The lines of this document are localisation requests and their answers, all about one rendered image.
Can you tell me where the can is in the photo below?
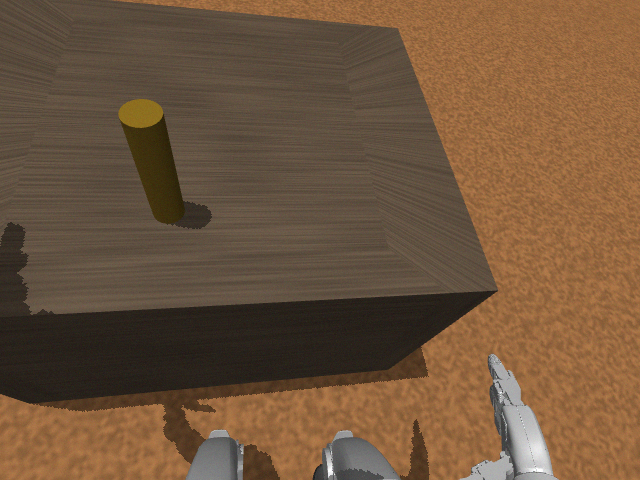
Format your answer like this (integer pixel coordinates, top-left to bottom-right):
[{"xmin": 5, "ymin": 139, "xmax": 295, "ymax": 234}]
[{"xmin": 118, "ymin": 99, "xmax": 185, "ymax": 224}]

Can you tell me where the right robot hand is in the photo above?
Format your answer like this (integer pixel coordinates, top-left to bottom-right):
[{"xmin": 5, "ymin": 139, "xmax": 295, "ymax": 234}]
[{"xmin": 459, "ymin": 354, "xmax": 554, "ymax": 480}]

